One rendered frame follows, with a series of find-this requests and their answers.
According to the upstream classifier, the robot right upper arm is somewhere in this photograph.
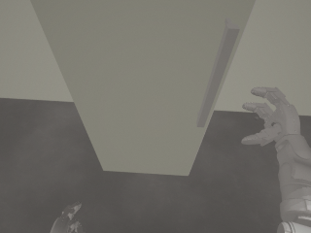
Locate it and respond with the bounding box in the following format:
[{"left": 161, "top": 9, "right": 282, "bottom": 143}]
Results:
[{"left": 277, "top": 221, "right": 311, "bottom": 233}]

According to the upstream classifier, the left robot hand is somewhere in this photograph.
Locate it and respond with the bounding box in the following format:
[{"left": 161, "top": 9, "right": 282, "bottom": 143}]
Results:
[{"left": 50, "top": 201, "right": 86, "bottom": 233}]

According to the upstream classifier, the right robot hand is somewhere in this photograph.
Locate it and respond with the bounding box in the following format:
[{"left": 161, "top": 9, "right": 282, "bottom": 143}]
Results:
[{"left": 241, "top": 86, "right": 301, "bottom": 146}]

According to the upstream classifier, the right robot forearm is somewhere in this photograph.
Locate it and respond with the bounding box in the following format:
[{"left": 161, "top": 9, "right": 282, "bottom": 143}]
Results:
[{"left": 274, "top": 134, "right": 311, "bottom": 227}]

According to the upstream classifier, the fridge door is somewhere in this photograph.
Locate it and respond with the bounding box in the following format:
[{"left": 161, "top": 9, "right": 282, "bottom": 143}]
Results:
[{"left": 30, "top": 0, "right": 256, "bottom": 176}]

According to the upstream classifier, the handle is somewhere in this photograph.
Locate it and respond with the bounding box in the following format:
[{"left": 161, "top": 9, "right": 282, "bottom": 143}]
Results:
[{"left": 196, "top": 17, "right": 240, "bottom": 128}]

